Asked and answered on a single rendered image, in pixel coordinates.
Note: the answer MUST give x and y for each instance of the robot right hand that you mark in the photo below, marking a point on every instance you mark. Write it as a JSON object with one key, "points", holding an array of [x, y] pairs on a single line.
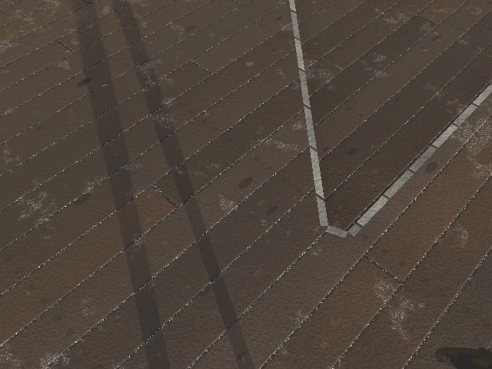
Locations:
{"points": [[465, 358]]}

